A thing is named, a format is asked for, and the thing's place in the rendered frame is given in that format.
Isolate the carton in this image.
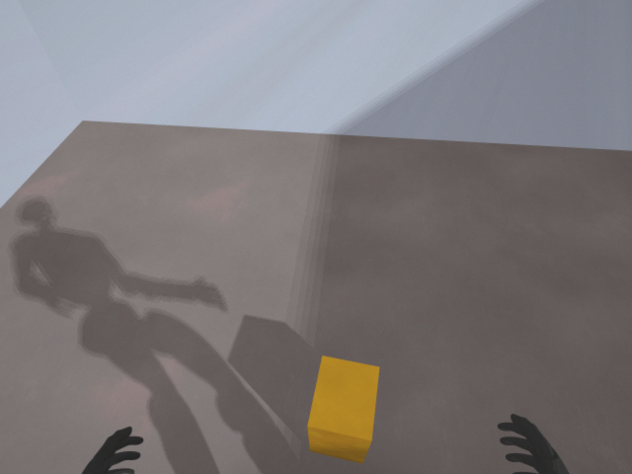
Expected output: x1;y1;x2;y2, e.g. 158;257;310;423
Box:
307;355;379;464

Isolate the robot right hand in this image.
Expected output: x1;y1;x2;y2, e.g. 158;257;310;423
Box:
498;414;570;474

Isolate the robot left hand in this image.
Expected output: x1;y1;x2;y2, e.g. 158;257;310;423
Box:
82;427;143;474

